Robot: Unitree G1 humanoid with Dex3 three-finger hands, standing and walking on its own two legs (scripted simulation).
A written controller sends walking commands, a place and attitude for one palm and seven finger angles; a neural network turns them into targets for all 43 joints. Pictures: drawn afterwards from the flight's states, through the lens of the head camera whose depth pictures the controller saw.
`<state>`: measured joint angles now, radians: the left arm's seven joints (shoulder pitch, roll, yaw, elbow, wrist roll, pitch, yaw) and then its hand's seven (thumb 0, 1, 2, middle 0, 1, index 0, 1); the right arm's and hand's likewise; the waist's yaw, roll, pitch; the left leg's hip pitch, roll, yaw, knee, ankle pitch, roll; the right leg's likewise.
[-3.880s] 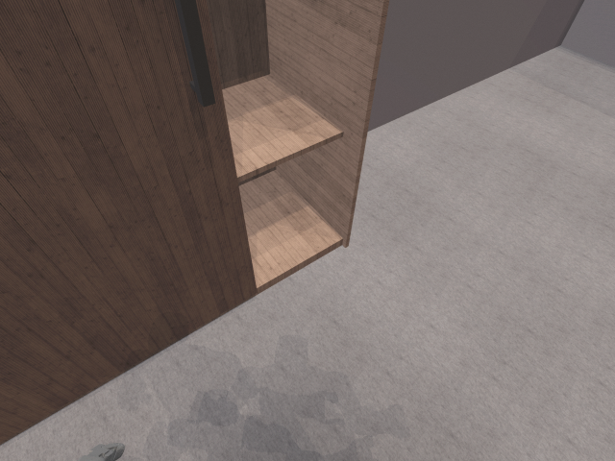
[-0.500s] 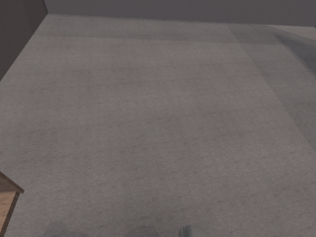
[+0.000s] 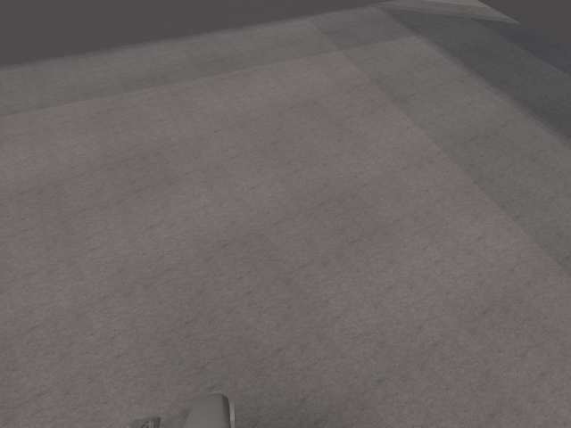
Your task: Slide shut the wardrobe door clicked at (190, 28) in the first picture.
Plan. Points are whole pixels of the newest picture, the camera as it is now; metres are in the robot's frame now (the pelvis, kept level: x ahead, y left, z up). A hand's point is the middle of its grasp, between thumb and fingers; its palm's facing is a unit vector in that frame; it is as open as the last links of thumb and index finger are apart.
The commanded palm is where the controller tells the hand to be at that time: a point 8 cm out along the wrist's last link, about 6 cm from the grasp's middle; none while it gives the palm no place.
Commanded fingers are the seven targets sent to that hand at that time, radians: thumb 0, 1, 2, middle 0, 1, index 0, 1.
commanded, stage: turn to face it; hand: left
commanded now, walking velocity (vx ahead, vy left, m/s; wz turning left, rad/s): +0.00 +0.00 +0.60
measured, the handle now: out of the picture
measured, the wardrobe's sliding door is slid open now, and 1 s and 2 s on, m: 0.42 0.42 0.42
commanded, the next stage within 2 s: none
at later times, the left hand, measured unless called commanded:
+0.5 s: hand out of the picture +0.08 +0.27 -0.17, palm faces +0.28 -0.94 -0.22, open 7.3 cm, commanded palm none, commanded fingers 0.00 0.90 0.90 -0.20 -0.30 -0.20 -0.30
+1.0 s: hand out of the picture +0.06 +0.20 -0.14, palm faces +0.51 -0.82 -0.25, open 7.4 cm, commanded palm none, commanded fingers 0.00 0.90 0.90 -0.20 -0.30 -0.20 -0.30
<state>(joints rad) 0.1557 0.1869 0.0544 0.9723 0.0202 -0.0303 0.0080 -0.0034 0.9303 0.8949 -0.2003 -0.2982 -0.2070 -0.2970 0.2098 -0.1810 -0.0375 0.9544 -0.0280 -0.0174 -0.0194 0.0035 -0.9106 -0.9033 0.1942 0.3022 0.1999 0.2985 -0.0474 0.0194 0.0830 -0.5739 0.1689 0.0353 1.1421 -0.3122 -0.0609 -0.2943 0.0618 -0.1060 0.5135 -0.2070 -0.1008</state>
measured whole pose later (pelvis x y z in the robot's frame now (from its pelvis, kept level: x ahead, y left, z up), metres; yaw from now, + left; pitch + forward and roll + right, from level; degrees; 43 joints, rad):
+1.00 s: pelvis +0.08 -0.01 +0.01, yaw +33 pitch -1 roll +2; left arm 0.20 0.19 0.03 0.88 0.03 0.01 0.01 0.01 0.90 0.89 -0.20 -0.30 -0.21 -0.30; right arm 0.18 -0.28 -0.10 0.92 -0.02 0.08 0.03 0.00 -0.91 -0.90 0.19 0.30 0.20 0.30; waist -0.02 0.00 0.08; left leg -0.48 0.03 0.04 1.01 -0.41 -0.08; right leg -0.19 -0.14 -0.17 0.52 -0.31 0.02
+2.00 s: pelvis +0.05 +0.03 -0.01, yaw +69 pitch +0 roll +0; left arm 0.23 0.27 0.07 0.91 0.02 0.07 0.01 0.01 0.91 0.90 -0.20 -0.30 -0.21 -0.30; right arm 0.14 -0.24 -0.06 0.89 -0.02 0.02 0.03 0.00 -0.91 -0.90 0.20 0.30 0.20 0.30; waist 0.01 -0.07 0.11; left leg -0.33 0.01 0.09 0.66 -0.34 0.04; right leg -0.38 -0.17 -0.13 0.98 -0.54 0.08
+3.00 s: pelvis +0.03 +0.01 +0.01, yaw +102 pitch +0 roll -1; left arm 0.24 0.28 0.07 0.96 0.02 0.07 0.01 0.01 0.91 0.90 -0.20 -0.30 -0.20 -0.30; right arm 0.15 -0.21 -0.03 0.90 -0.02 0.02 0.00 0.00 -0.91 -0.90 0.20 0.30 0.20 0.30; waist 0.03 -0.05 0.09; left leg -0.24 -0.02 0.03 0.52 -0.28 0.05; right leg -0.46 -0.11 -0.06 1.10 -0.44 0.08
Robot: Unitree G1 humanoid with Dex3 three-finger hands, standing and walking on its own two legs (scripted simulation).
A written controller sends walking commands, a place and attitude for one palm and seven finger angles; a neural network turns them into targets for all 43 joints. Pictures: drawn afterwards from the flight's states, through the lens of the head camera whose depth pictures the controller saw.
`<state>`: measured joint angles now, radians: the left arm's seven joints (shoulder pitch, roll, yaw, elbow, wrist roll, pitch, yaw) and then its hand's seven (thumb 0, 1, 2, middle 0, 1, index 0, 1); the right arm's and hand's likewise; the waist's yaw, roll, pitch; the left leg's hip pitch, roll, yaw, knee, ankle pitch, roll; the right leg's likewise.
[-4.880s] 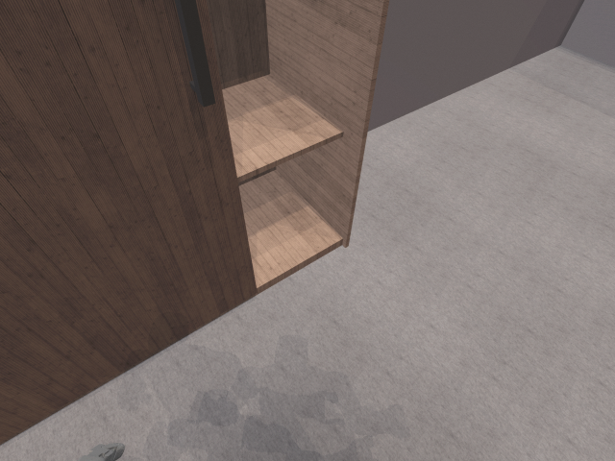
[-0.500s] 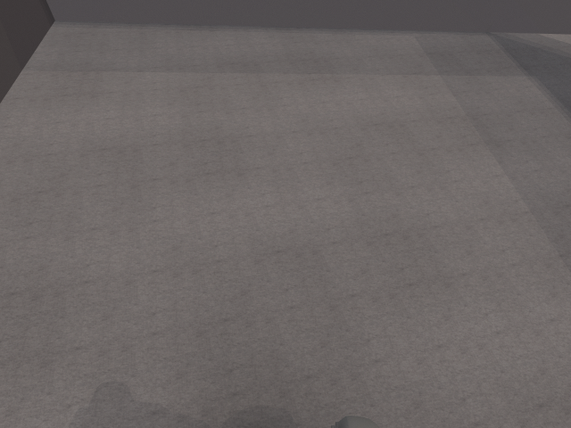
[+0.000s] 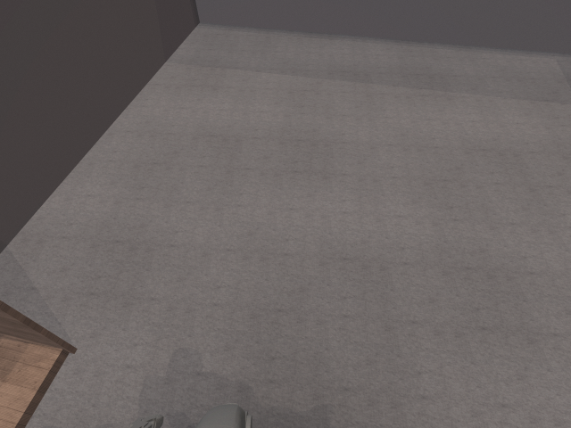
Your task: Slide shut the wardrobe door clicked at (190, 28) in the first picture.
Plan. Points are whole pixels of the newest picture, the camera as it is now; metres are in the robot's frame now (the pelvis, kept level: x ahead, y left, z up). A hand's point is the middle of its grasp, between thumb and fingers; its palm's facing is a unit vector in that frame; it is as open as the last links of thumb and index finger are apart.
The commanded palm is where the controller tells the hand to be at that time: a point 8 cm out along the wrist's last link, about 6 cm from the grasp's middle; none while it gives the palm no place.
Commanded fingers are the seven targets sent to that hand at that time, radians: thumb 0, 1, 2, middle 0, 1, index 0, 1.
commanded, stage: turn to face it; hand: left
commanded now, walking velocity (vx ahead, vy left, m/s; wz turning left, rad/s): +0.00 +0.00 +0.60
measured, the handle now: out of the picture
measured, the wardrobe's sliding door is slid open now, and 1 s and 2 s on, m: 0.42 0.42 0.42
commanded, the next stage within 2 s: none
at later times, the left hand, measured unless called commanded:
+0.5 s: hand out of the picture +0.05 +0.26 -0.16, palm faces +0.30 -0.91 -0.28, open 7.4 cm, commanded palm none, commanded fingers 0.00 0.90 0.90 -0.20 -0.30 -0.20 -0.30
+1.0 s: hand out of the picture -0.09 +0.25 -0.19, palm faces +0.59 -0.77 -0.24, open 7.4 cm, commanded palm none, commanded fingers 0.00 0.90 0.90 -0.20 -0.30 -0.20 -0.30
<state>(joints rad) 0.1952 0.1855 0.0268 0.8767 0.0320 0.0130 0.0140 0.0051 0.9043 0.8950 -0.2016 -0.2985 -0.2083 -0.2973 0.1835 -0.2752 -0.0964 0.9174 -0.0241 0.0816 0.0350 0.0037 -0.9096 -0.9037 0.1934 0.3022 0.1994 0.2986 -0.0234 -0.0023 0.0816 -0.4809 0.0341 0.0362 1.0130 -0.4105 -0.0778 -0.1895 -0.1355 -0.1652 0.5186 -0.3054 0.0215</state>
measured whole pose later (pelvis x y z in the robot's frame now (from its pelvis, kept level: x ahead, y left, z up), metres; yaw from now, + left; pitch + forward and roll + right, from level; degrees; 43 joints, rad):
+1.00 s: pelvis +0.00 +0.05 -0.02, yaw +36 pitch +0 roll +0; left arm 0.23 0.27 0.07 0.91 0.02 0.07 0.01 0.01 0.91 0.90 -0.20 -0.30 -0.21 -0.30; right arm 0.14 -0.24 -0.06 0.89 -0.02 0.02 0.03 0.00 -0.91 -0.90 0.20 0.30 0.20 0.30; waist 0.01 -0.07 0.11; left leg -0.33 0.01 0.09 0.66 -0.34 0.04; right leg -0.38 -0.17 -0.13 0.98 -0.54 0.08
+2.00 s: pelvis -0.03 +0.04 +0.00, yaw +69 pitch +0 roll -1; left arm 0.24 0.28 0.07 0.96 0.02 0.07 0.01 0.01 0.91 0.90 -0.20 -0.30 -0.20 -0.30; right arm 0.15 -0.21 -0.03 0.90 -0.02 0.02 0.00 0.00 -0.91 -0.90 0.20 0.30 0.20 0.30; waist 0.03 -0.05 0.09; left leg -0.24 -0.02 0.03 0.52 -0.28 0.05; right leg -0.46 -0.11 -0.06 1.10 -0.44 0.08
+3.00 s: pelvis -0.06 +0.18 +0.00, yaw +77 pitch -1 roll +1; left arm 0.29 0.18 0.06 1.08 0.03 0.00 -0.02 0.01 0.91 0.90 -0.20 -0.30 -0.20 -0.30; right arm 0.32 -0.15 -0.03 1.07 -0.02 -0.07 -0.02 -0.01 -0.94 -0.90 0.20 0.30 0.20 0.30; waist 0.01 -0.04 0.01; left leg -0.09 0.00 0.17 0.35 -0.25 0.04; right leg -0.52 -0.12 -0.09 1.02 -0.27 0.02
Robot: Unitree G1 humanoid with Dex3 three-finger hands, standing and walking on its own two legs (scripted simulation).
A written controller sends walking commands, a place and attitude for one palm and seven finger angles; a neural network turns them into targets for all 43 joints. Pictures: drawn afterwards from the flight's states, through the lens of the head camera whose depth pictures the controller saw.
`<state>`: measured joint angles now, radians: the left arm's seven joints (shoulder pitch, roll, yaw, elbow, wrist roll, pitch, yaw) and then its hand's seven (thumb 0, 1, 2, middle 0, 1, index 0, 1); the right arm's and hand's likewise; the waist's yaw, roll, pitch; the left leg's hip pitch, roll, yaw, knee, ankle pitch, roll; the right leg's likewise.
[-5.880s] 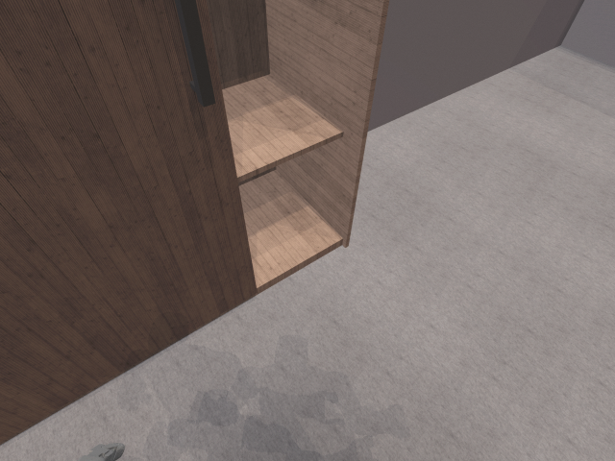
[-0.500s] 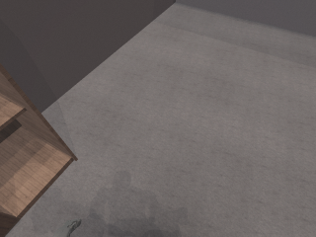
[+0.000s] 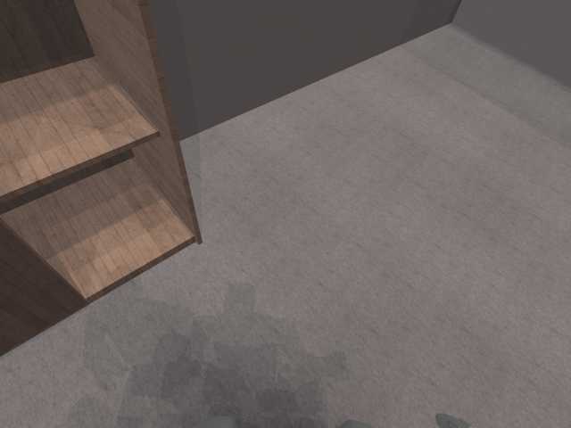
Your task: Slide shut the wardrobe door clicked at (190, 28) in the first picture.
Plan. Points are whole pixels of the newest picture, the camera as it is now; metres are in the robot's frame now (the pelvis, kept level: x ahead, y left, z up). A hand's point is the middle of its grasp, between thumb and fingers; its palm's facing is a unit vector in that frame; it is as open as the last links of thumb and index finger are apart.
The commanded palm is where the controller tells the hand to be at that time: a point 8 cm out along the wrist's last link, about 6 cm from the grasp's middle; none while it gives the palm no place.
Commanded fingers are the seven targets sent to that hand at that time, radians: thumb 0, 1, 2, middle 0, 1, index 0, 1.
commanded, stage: turn to face it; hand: left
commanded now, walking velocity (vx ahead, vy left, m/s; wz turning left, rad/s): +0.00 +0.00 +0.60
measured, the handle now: out of the picture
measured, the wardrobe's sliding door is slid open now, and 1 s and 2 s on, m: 0.42 0.42 0.42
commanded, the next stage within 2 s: take the last steps up to it in 1.14 s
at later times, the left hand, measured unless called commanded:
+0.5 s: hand out of the picture +0.08 +0.19 -0.12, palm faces +0.28 -0.92 -0.28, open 7.4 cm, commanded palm none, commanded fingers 0.00 0.90 0.90 -0.20 -0.30 -0.20 -0.30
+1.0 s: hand out of the picture -0.12 +0.21 -0.16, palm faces +0.57 -0.78 -0.25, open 7.4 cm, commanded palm none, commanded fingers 0.00 0.90 0.90 -0.20 -0.30 -0.20 -0.30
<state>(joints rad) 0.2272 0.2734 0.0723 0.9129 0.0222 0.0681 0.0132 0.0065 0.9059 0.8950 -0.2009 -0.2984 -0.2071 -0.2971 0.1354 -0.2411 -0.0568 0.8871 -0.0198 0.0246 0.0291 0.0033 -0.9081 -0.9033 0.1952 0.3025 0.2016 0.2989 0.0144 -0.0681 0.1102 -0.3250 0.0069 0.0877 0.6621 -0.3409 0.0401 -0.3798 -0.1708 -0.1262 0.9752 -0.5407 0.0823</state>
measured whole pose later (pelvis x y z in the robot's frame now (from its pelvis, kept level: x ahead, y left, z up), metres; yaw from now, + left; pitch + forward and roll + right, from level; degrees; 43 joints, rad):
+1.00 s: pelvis -0.03 +0.01 +0.01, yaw +33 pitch +0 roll -1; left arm 0.24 0.28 0.07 0.96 0.02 0.07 0.01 0.01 0.91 0.90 -0.20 -0.30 -0.20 -0.30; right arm 0.15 -0.21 -0.03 0.90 -0.02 0.02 0.00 0.00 -0.91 -0.90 0.20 0.30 0.20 0.30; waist 0.03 -0.05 0.09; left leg -0.24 -0.02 0.03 0.52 -0.28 0.05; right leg -0.46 -0.11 -0.06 1.10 -0.44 0.08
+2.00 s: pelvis +0.04 +0.14 +0.02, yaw +42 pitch -1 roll +1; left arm 0.29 0.18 0.06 1.08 0.03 0.00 -0.02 0.01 0.91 0.90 -0.20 -0.30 -0.20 -0.30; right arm 0.32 -0.15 -0.03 1.07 -0.02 -0.07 -0.02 -0.01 -0.94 -0.90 0.20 0.30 0.20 0.30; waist 0.01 -0.04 0.01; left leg -0.09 0.00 0.17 0.35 -0.25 0.04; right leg -0.52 -0.12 -0.09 1.02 -0.27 0.02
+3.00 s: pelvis +0.14 +0.20 +0.01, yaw +40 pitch +0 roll +1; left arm 0.27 0.19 0.03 1.08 0.02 0.02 0.02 0.00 0.91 0.90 -0.20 -0.30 -0.20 -0.30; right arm 0.16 -0.15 -0.03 1.04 -0.01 0.01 -0.02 0.00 -0.91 -0.90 0.20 0.30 0.21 0.30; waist 0.01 -0.01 0.03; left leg -0.31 0.02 0.09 0.45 -0.15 0.01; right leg -0.15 -0.04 -0.02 0.47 -0.32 0.01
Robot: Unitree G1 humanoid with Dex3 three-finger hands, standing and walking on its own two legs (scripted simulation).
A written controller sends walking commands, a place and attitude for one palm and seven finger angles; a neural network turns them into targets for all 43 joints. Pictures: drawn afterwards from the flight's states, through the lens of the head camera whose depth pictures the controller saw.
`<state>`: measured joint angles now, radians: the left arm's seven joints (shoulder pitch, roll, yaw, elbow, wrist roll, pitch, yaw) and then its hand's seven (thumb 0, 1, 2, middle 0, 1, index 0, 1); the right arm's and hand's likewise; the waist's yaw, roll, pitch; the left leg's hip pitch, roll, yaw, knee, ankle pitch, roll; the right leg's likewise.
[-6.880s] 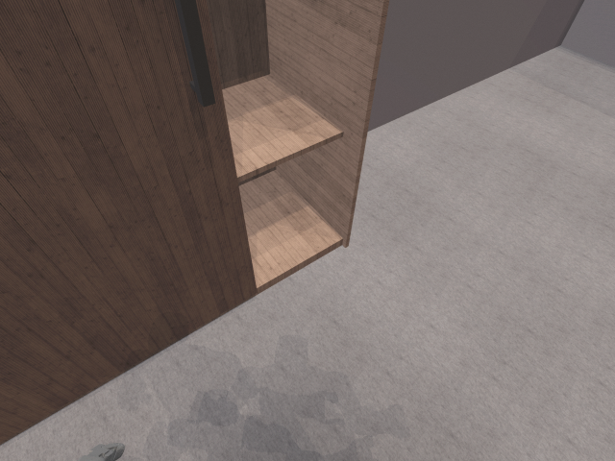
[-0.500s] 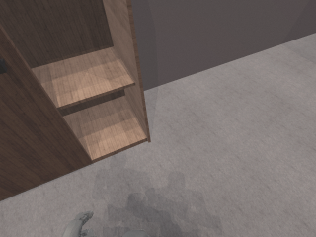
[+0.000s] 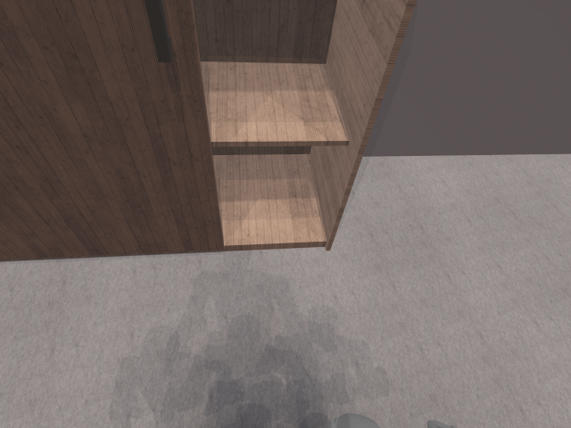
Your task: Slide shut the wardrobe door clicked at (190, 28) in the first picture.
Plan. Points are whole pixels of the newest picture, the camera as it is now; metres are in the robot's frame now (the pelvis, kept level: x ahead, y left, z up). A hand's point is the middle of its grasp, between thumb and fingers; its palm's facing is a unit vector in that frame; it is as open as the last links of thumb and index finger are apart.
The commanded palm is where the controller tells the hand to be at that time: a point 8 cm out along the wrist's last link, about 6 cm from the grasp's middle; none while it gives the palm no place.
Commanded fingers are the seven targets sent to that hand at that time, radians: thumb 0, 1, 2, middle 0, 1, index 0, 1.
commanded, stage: turn to face it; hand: left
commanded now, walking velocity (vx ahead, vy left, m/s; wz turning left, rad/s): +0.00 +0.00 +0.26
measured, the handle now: out of the picture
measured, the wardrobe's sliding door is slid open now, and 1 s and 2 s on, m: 0.42 0.42 0.42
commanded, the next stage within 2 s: take the last steps up to it in 0.14 s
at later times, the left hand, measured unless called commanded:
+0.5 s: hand out of the picture +0.01 +0.16 -0.15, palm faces +0.20 -0.95 -0.24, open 7.3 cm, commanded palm none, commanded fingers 0.00 0.90 0.90 -0.20 -0.30 -0.20 -0.30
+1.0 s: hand out of the picture +0.10 +0.25 -0.17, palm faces +0.21 -0.96 -0.17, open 7.4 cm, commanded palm none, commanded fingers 0.00 0.90 0.90 -0.20 -0.30 -0.20 -0.30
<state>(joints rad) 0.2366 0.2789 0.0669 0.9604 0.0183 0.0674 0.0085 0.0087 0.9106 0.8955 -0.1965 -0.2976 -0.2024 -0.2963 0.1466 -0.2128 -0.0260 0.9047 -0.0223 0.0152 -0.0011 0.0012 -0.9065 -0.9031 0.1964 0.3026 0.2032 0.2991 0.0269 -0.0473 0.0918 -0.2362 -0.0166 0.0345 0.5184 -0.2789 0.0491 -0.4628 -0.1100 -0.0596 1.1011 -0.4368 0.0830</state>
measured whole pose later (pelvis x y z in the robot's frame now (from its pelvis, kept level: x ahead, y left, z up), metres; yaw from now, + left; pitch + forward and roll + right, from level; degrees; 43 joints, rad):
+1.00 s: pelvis +0.12 +0.07 +0.01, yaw +8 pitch -1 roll +1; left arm 0.29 0.18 0.06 1.08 0.03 0.00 -0.02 0.01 0.91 0.90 -0.20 -0.30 -0.20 -0.30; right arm 0.32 -0.15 -0.03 1.07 -0.02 -0.07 -0.02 -0.01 -0.94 -0.90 0.20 0.30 0.20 0.30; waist 0.01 -0.04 0.01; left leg -0.09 0.00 0.17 0.35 -0.25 0.04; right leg -0.52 -0.12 -0.09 1.02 -0.27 0.02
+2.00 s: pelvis +0.25 +0.07 +0.00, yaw +6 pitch +0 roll +1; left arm 0.27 0.19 0.03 1.08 0.02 0.02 0.02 0.00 0.91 0.90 -0.20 -0.30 -0.20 -0.30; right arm 0.16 -0.15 -0.03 1.04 -0.01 0.01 -0.02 0.00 -0.91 -0.90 0.20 0.30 0.21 0.30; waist 0.01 -0.01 0.03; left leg -0.31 0.02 0.09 0.45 -0.15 0.01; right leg -0.15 -0.04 -0.02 0.47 -0.32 0.01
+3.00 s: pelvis +0.30 +0.05 +0.00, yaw +8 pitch -1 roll +1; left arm 0.32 0.13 0.00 1.15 0.01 -0.01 0.04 0.00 0.91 0.90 -0.20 -0.30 -0.20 -0.30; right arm 0.23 -0.16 0.00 1.14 -0.01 -0.01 -0.04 0.01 -0.92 -0.90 0.19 0.30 0.20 0.30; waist 0.01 -0.02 0.04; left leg -0.20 0.04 0.05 0.43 -0.21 -0.04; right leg 0.00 -0.01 -0.05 0.38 -0.36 -0.02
